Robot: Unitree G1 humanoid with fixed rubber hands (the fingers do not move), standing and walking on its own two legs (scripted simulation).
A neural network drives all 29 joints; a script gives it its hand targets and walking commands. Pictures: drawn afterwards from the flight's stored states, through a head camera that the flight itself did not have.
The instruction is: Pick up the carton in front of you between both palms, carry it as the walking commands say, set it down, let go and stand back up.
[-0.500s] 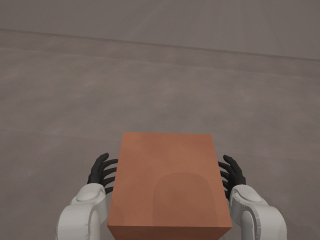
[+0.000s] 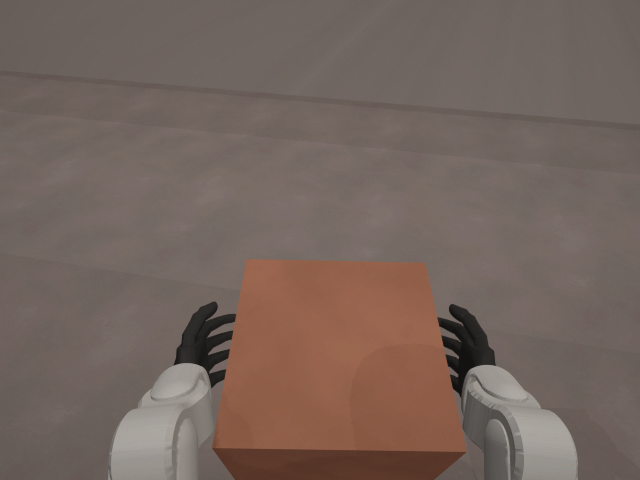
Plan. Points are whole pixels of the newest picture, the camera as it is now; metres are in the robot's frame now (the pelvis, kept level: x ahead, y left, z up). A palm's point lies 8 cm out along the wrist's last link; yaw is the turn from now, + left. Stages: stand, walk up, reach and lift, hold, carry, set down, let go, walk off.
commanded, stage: carry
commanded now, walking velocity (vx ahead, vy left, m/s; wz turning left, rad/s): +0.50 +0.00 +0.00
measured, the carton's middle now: (332, 387) +0.26 +0.01 +0.01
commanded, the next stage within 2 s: none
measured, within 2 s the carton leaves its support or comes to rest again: neither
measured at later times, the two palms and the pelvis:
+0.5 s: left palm (233, 185) +0.58 +0.18 +0.08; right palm (412, 189) +0.56 -0.12 +0.09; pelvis +0.33 +0.04 +0.00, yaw -3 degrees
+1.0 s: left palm (262, 122) +0.78 +0.15 +0.10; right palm (408, 127) +0.77 -0.15 +0.09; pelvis +0.53 +0.01 -0.01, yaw -1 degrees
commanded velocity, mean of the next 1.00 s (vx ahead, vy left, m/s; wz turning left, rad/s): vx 0.17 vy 0.00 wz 0.00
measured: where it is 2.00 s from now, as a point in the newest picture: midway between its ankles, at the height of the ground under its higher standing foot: (320, 419)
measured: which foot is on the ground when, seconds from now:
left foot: up 0.00-0.14, down 0.16-0.64, up 0.66-0.86, down 0.88-1.00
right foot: down 0.00-0.18, up 0.20-0.60, down 0.62-1.00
